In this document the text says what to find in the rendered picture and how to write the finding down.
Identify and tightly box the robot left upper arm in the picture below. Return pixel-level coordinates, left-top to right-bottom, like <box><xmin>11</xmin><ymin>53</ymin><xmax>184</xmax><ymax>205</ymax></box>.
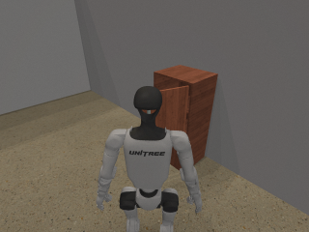
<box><xmin>100</xmin><ymin>129</ymin><xmax>127</xmax><ymax>180</ymax></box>

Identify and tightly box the robot right forearm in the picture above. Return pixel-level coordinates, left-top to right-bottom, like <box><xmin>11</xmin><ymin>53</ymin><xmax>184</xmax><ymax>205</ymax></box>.
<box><xmin>185</xmin><ymin>166</ymin><xmax>202</xmax><ymax>200</ymax></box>

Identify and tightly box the cupboard door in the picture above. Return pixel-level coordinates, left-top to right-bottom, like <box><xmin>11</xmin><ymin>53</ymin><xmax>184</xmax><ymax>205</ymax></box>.
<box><xmin>141</xmin><ymin>85</ymin><xmax>189</xmax><ymax>132</ymax></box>

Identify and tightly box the robot right upper arm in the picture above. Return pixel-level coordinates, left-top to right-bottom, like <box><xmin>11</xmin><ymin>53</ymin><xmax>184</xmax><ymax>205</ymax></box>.
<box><xmin>170</xmin><ymin>130</ymin><xmax>196</xmax><ymax>182</ymax></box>

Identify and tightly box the robot torso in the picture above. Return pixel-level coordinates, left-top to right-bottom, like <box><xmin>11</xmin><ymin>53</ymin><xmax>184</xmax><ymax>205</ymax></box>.
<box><xmin>123</xmin><ymin>126</ymin><xmax>173</xmax><ymax>211</ymax></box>

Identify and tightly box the robot left forearm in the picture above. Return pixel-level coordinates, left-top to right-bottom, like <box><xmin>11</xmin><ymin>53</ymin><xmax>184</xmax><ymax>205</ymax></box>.
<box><xmin>97</xmin><ymin>165</ymin><xmax>112</xmax><ymax>198</ymax></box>

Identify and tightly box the right robot hand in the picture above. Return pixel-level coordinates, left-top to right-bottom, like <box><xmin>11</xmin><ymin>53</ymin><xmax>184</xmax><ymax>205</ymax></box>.
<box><xmin>186</xmin><ymin>195</ymin><xmax>203</xmax><ymax>214</ymax></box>

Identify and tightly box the robot head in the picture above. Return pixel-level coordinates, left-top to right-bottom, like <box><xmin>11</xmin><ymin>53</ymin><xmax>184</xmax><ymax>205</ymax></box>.
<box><xmin>129</xmin><ymin>86</ymin><xmax>167</xmax><ymax>141</ymax></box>

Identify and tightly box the left robot hand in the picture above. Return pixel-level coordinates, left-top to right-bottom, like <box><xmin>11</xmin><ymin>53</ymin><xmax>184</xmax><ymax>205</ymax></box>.
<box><xmin>96</xmin><ymin>193</ymin><xmax>113</xmax><ymax>211</ymax></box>

